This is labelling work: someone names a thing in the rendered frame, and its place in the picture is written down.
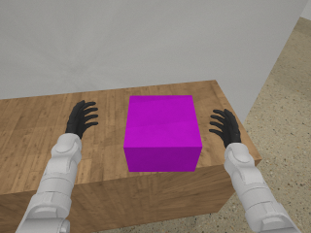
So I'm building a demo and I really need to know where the left robot forearm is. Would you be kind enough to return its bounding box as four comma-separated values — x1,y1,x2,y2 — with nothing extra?
16,133,83,233

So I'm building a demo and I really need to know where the robot left hand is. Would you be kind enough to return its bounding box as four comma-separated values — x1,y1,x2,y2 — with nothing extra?
65,100,98,140

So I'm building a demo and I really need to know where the left robot upper arm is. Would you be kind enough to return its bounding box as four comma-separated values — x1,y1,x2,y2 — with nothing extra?
18,217,70,233

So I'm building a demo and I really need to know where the pedestal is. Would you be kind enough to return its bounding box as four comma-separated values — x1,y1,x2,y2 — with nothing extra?
0,80,262,233

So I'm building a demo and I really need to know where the robot right hand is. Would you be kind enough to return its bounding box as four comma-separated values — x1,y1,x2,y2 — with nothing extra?
209,109,242,148

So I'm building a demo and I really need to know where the carton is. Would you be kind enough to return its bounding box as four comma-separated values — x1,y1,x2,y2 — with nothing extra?
123,95,203,172

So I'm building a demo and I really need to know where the right robot forearm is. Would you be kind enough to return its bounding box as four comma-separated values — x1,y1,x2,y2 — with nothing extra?
224,143,301,233

